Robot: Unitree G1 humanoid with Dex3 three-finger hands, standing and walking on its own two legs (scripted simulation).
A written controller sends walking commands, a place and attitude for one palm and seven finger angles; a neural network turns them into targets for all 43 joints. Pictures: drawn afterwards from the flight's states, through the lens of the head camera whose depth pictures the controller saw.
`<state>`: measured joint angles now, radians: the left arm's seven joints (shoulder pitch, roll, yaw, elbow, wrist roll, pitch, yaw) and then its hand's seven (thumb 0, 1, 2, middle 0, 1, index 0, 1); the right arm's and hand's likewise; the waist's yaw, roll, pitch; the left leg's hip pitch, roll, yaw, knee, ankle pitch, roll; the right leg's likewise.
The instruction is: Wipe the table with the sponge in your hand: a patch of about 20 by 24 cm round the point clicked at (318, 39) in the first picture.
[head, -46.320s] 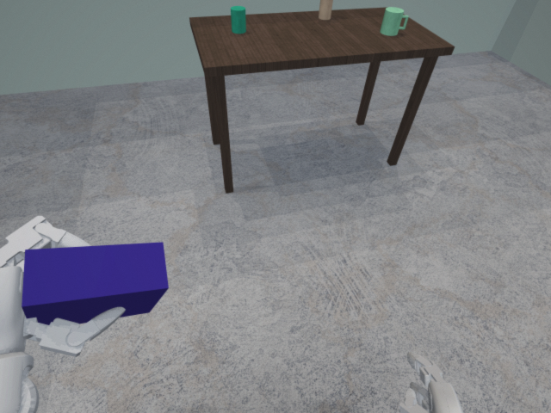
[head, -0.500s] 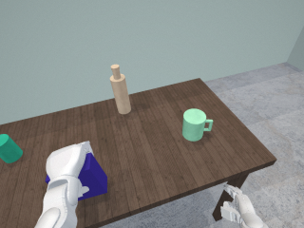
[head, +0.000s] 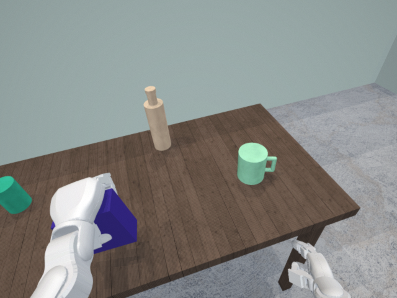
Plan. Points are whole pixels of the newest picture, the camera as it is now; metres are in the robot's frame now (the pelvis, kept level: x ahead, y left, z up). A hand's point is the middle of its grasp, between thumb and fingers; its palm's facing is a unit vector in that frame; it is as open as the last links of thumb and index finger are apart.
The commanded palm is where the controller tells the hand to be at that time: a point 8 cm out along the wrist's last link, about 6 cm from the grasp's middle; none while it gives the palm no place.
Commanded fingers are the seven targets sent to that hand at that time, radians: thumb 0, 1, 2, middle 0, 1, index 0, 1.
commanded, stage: lift the sponge slowly off the table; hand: left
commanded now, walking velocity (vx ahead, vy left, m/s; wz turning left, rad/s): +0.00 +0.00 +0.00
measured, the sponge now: (104, 228) +0.22 +0.25 +0.03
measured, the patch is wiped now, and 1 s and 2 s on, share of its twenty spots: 1.00 1.00 1.00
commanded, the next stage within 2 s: bring the sponge back beside the body in 0.36 s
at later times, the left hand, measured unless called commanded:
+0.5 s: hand (87, 209) +0.22 +0.26 +0.10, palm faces +0.11 -0.19 -0.98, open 9.6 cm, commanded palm +0.18 +0.26 +0.18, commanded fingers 0.00 0.10 1.30 -1.20 -1.60 -1.20 -1.60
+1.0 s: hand (79, 214) +0.21 +0.27 +0.11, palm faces +0.12 -0.18 -0.98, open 9.6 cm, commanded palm +0.17 +0.27 +0.18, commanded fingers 0.00 0.10 1.30 -1.20 -1.60 -1.20 -1.60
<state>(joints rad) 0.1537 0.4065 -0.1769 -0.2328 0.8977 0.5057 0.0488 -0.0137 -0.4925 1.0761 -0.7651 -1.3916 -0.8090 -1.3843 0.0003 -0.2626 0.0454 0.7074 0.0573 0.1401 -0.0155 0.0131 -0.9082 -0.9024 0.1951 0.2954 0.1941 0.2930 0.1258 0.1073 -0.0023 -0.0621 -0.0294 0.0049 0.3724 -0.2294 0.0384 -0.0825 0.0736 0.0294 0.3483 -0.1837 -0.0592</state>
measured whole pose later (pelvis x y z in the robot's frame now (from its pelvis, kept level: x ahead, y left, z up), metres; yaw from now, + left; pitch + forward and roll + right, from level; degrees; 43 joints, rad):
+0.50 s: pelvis -0.01 +0.00 +0.00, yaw +0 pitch -5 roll +0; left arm 0.13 0.44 -0.15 -0.27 0.87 0.54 0.00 -0.01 -0.49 1.08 -0.77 -1.39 -0.81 -1.38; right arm 0.00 -0.27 0.06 0.69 0.06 0.14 -0.03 0.01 -0.91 -0.90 0.20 0.30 0.18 0.29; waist 0.13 0.11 0.00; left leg -0.07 -0.03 0.00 0.38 -0.22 0.04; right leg -0.09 0.07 0.03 0.36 -0.18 -0.06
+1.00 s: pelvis -0.01 +0.01 +0.00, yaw +0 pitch -5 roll +0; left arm 0.18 0.46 -0.12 -0.33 0.86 0.52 0.00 -0.01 -0.49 1.07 -0.77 -1.39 -0.81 -1.39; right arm 0.00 -0.27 0.05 0.68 0.06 0.13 -0.03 0.01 -0.91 -0.90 0.20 0.30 0.17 0.28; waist 0.13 0.11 0.01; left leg -0.07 -0.04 0.00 0.38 -0.22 0.05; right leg -0.09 0.07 0.03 0.36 -0.18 -0.05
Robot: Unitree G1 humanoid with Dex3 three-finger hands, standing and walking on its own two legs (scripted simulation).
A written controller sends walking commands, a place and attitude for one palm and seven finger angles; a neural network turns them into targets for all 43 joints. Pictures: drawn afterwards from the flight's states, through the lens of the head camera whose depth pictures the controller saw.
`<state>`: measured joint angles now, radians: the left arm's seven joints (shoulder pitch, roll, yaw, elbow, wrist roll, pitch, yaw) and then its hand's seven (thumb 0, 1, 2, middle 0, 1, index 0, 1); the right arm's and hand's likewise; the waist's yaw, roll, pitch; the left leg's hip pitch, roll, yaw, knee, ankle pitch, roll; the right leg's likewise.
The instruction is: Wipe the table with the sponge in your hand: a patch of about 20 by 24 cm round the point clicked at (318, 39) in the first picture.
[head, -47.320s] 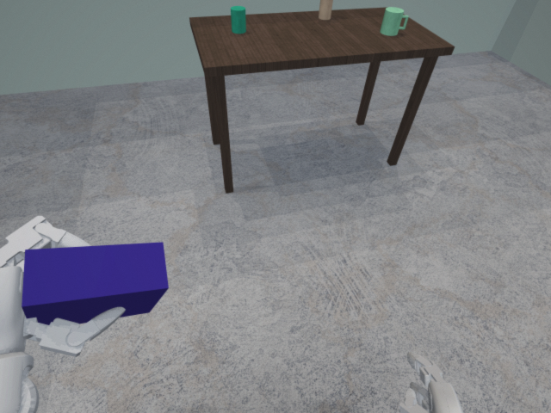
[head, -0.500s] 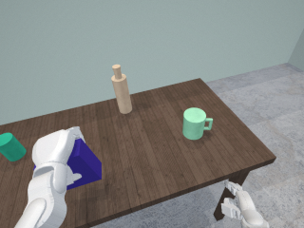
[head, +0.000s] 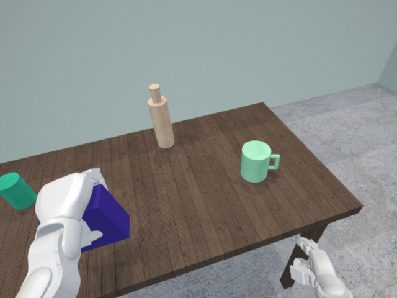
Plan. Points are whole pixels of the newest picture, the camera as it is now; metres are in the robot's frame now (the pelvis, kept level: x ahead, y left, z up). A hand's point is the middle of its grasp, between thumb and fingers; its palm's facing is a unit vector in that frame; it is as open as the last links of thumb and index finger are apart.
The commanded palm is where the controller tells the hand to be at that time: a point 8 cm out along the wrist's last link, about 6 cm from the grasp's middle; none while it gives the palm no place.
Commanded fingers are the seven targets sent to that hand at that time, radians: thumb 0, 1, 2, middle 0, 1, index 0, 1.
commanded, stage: bring the sponge back beside the body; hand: left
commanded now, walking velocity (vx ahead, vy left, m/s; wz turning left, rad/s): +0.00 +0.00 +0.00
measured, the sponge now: (95, 225) +0.21 +0.26 +0.05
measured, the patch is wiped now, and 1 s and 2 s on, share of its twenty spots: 1.00 1.00 1.00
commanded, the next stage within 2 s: step back with the hand held close in 1.04 s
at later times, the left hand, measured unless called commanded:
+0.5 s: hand (74, 216) +0.20 +0.28 +0.11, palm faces +0.10 -0.16 -0.98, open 9.6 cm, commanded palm +0.16 +0.27 +0.18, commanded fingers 0.00 0.10 1.30 -1.20 -1.60 -1.20 -1.60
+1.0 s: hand (65, 220) +0.19 +0.28 +0.11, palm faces +0.10 -0.15 -0.98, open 9.6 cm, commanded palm +0.15 +0.28 +0.18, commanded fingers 0.00 0.10 1.30 -1.20 -1.60 -1.20 -1.60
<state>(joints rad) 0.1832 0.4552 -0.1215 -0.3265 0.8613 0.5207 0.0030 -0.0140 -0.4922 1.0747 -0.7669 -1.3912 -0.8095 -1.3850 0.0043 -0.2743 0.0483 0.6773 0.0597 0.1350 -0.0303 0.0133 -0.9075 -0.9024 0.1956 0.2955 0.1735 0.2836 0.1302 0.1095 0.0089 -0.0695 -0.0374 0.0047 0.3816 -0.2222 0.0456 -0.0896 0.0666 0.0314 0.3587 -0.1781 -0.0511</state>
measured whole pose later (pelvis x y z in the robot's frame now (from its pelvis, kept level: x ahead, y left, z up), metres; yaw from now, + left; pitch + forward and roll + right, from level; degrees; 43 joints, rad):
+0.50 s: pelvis +0.00 +0.00 +0.00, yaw +0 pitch -5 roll -1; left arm 0.27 0.49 -0.06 -0.38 0.85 0.49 -0.01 -0.01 -0.49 1.07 -0.77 -1.39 -0.81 -1.39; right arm 0.02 -0.28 0.05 0.67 0.05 0.12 -0.03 0.01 -0.91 -0.90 0.20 0.30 0.19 0.29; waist 0.13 0.11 0.01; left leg -0.07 -0.04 0.00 0.40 -0.23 0.05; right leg -0.09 0.07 0.03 0.36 -0.18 -0.05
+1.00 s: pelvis +0.00 +0.00 +0.00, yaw +0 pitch -5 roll -1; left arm 0.30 0.51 -0.03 -0.40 0.85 0.45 -0.01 -0.01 -0.49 1.07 -0.77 -1.39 -0.81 -1.39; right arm 0.02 -0.28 0.04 0.67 0.05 0.11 -0.04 0.01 -0.91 -0.90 0.20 0.30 0.16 0.28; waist 0.14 0.11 0.01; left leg -0.08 -0.04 0.00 0.40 -0.23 0.05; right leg -0.09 0.06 0.03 0.36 -0.18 -0.05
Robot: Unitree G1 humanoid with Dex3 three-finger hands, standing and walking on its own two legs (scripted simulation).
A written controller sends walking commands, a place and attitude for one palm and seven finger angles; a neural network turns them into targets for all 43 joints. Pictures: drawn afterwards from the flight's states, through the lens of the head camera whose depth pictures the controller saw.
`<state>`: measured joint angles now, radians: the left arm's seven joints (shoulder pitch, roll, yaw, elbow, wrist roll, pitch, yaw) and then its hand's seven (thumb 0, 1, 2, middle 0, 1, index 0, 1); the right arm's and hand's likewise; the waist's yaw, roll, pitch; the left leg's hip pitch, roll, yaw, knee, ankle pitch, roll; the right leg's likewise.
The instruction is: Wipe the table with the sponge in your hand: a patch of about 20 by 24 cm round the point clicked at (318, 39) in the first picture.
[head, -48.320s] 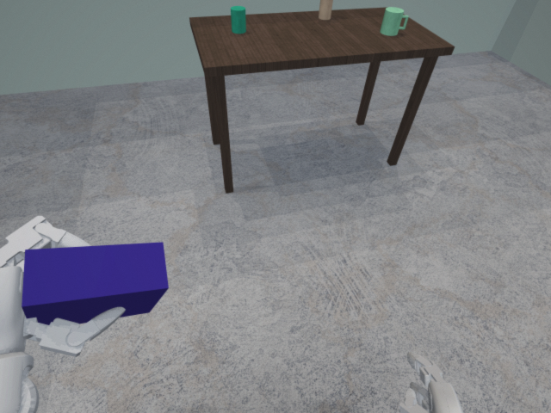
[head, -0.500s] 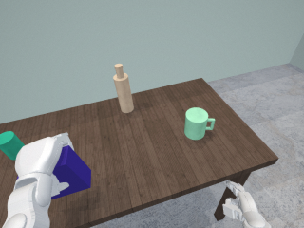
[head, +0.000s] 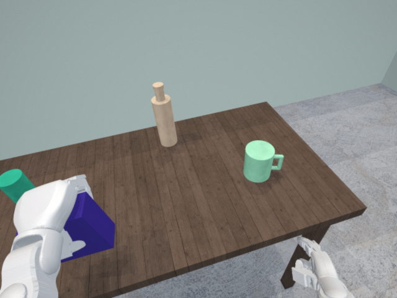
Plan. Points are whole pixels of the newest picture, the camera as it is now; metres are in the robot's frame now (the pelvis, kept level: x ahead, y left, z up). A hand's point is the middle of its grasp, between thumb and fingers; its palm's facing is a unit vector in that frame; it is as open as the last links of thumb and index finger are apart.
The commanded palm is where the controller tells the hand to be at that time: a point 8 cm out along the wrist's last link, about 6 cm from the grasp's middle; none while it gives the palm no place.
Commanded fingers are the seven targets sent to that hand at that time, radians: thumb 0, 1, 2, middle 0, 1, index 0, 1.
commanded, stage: bring the sponge back beside the body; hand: left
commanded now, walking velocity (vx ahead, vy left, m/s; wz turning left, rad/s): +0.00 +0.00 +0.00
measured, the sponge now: (78, 234) +0.19 +0.28 +0.06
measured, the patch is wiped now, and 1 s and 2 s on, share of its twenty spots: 1.00 1.00 1.00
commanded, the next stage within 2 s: step back with the hand held close in 0.04 s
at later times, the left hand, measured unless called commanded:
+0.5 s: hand (78, 204) +0.19 +0.24 +0.16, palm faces +0.33 -0.87 -0.38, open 9.6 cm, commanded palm +0.14 +0.29 +0.17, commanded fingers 0.00 0.10 1.30 -1.20 -1.60 -1.20 -1.60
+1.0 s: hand (52, 233) +0.14 +0.26 +0.15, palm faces +0.37 -0.86 -0.34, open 9.6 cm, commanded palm +0.09 +0.30 +0.17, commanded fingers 0.00 0.10 1.30 -1.20 -1.60 -1.20 -1.60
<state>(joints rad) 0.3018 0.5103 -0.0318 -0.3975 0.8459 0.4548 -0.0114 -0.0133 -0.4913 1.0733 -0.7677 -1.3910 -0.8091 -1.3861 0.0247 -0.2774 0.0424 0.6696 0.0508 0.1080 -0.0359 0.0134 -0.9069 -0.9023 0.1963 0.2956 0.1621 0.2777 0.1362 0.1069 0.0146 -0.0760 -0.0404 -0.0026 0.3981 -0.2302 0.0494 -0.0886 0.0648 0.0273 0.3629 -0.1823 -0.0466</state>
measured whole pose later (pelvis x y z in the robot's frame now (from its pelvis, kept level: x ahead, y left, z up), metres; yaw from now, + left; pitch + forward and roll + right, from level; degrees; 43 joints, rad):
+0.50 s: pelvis -0.01 +0.01 -0.01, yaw +1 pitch +1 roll -1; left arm 0.49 0.41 0.31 -0.56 -0.10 -0.05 0.11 -0.02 -0.49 1.07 -0.77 -1.39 -0.81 -1.39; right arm 0.22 -0.25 0.02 0.56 0.04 0.08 -0.08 0.01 -0.91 -0.90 0.20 0.30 0.20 0.30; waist 0.00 0.00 -0.05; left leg -0.32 -0.05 -0.02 0.59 -0.29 0.05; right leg -0.32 0.06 0.00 0.54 -0.24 -0.03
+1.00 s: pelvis -0.07 +0.02 -0.02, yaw +0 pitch +1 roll -2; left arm 0.44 0.36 0.32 -0.54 -0.04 -0.11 0.12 -0.02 -0.49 1.07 -0.77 -1.40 -0.81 -1.39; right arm 0.18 -0.19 0.04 0.56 0.01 -0.01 -0.06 0.01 -0.90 -0.90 0.20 0.30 0.21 0.30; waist 0.01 -0.01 -0.04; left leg -0.43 -0.04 0.00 0.62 -0.21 0.07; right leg -0.35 0.07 0.04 0.58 -0.26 0.00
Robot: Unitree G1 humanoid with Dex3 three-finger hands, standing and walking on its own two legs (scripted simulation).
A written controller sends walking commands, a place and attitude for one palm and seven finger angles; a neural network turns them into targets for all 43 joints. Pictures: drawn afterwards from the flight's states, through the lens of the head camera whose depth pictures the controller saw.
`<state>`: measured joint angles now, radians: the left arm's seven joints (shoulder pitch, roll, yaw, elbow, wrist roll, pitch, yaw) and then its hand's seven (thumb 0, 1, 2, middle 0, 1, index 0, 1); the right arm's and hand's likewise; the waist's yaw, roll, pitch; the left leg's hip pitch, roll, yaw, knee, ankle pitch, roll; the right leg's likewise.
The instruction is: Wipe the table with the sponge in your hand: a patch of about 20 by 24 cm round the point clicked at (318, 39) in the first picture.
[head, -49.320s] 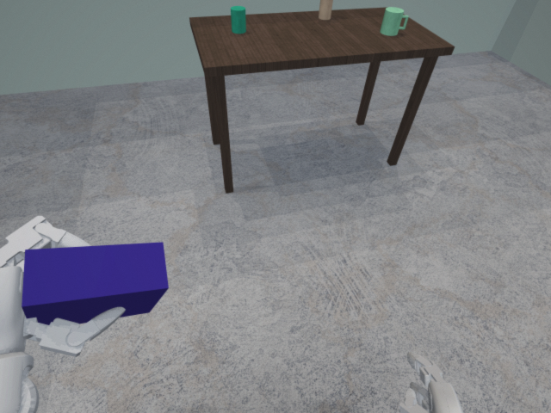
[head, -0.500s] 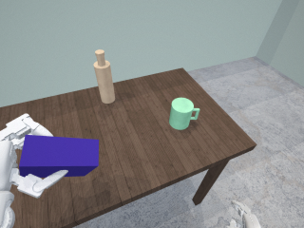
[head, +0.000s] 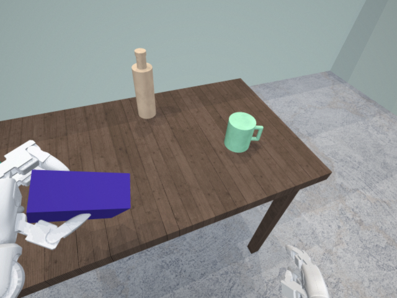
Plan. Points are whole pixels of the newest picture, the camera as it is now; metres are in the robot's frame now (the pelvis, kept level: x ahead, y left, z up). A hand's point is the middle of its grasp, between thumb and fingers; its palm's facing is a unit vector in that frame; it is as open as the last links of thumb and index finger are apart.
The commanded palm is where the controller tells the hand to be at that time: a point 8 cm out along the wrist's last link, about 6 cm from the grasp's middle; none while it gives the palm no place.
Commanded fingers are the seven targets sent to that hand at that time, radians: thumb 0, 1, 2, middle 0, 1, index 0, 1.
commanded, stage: step back with the hand held close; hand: left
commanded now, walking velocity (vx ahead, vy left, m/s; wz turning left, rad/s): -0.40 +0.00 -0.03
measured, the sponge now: (93, 198) +0.23 +0.20 +0.14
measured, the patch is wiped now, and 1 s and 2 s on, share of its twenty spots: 1.00 1.00 1.00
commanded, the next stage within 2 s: stop stepping back and stand still in 0.72 s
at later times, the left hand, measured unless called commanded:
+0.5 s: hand (0, 259) +0.13 +0.25 +0.17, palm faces +0.39 -0.86 -0.31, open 9.6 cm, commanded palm +0.08 +0.29 +0.19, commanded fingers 0.00 0.10 1.30 -1.20 -1.60 -1.20 -1.60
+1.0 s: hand out of the picture -0.06 +0.27 +0.17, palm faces +0.37 -0.89 -0.28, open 9.6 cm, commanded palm -0.10 +0.30 +0.19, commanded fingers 0.00 0.10 1.30 -1.20 -1.60 -1.20 -1.60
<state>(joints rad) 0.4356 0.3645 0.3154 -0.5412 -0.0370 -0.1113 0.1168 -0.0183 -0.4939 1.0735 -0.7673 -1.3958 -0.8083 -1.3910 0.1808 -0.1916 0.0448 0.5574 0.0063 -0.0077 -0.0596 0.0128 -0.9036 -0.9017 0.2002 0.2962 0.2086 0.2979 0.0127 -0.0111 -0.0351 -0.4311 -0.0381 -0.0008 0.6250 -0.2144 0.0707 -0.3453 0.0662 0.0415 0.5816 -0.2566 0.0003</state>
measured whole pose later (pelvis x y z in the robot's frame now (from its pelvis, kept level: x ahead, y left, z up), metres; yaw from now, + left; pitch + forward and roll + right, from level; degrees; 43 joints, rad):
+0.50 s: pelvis -0.09 +0.01 +0.00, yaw -2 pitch +2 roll -3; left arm 0.45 0.37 0.34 -0.59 -0.03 -0.13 0.15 -0.02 -0.50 1.07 -0.77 -1.40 -0.81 -1.39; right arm 0.19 -0.16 0.03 0.60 -0.01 -0.06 -0.05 0.01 -0.91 -0.90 0.20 0.30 0.21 0.30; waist 0.02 -0.04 -0.04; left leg -0.50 0.04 0.02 0.60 -0.14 0.03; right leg -0.30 0.05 0.05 0.60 -0.35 0.01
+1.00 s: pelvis -0.27 +0.03 +0.00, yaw -2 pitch -1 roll -3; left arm 0.49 0.36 0.32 -0.57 -0.04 -0.08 0.16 -0.02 -0.50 1.07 -0.77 -1.40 -0.81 -1.39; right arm 0.26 -0.19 0.02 0.60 0.02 -0.09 -0.03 0.01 -0.91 -0.90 0.20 0.30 0.21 0.30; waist -0.02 -0.05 -0.06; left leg -0.44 0.07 0.05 0.62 -0.19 0.03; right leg -0.44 0.03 -0.02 0.89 -0.43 0.01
